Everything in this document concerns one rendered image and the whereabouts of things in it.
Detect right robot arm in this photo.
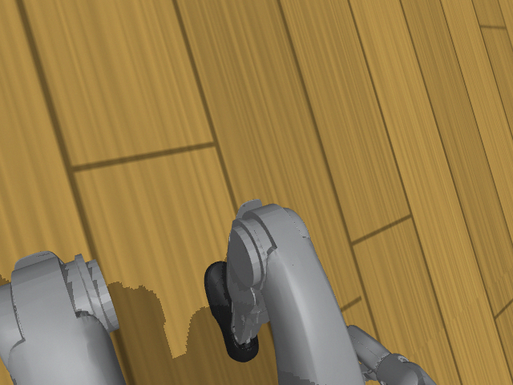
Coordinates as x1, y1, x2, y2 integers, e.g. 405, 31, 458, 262
376, 353, 437, 385

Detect right robot foot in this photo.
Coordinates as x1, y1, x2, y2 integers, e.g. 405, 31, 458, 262
204, 261, 259, 363

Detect right robot hand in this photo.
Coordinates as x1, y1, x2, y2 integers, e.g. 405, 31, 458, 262
347, 325, 391, 383

